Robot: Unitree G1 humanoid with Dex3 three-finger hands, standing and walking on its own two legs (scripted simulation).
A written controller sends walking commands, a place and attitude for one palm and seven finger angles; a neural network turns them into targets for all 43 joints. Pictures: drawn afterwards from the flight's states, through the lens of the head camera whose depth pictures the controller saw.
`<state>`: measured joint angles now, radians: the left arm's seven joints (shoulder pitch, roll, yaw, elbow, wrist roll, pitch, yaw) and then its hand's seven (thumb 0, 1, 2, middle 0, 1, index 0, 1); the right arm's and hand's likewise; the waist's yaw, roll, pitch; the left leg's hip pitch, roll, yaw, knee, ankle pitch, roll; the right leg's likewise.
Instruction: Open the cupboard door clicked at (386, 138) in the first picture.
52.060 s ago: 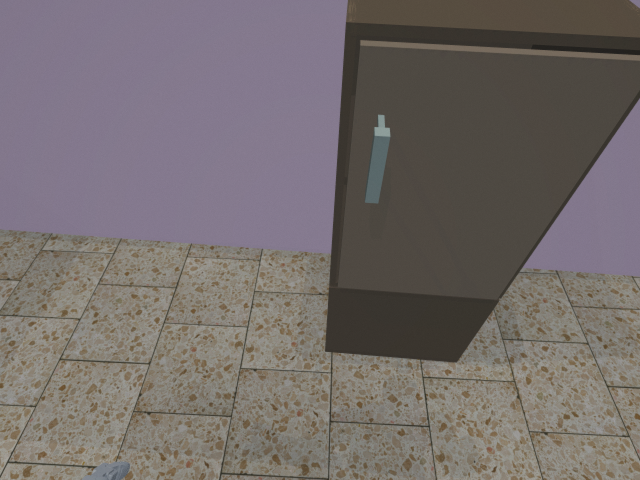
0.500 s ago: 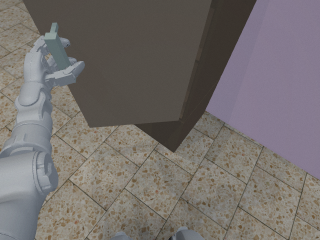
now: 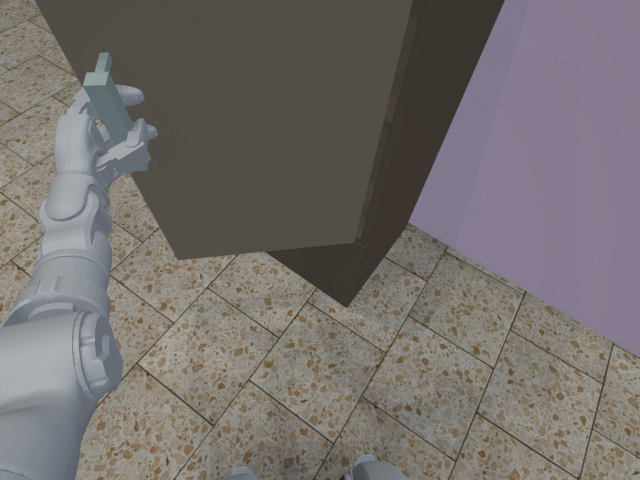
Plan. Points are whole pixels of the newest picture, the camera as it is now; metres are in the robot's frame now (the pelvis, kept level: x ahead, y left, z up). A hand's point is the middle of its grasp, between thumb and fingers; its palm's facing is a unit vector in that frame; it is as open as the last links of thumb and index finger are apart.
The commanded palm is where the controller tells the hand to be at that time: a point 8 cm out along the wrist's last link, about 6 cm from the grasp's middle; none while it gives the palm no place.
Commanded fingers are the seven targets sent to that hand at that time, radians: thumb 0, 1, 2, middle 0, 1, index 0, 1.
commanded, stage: pull the door open along its arc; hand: left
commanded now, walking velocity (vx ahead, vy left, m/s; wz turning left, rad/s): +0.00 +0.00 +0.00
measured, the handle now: (122, 115) +0.55 +0.21 +0.11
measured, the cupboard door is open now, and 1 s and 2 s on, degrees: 44 85 83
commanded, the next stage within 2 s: open thumb and fingers to let go in 0.86 s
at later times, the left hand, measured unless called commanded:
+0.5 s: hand (186, 254) +0.35 +0.11 +0.11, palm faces +0.19 -0.98 +0.10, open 6.4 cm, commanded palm +0.29 +0.20 +0.11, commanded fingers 0.00 0.90 0.90 -0.40 -1.35 -0.40 -1.35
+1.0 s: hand (257, 299) +0.29 +0.04 +0.11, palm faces +0.39 -0.92 -0.03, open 6.3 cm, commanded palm +0.25 +0.09 +0.11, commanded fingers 0.00 0.69 0.81 -0.38 -1.33 -0.38 -1.33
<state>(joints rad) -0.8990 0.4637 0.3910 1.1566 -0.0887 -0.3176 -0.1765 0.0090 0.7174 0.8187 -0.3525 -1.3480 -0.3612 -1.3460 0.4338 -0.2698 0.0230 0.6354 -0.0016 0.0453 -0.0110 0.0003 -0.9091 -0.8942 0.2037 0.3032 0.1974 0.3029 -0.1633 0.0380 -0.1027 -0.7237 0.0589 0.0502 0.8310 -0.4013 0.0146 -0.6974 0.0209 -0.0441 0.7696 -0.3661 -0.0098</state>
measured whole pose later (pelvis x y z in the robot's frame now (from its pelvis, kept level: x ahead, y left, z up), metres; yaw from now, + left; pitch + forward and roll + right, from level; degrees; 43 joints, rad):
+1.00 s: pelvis +0.01 -0.04 +0.02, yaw +4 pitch +1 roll +0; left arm 0.10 -0.08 -0.25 -0.04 0.04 0.02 0.57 0.03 0.65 0.76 -0.33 -1.30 -0.35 -1.33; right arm 0.18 -0.20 0.01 0.60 -0.05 0.10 -0.01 0.01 -0.91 -0.89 0.20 0.30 0.20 0.30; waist -0.02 0.06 -0.05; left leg -0.32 0.04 -0.01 0.65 -0.35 -0.04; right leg -0.30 0.02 -0.10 0.66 -0.38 -0.06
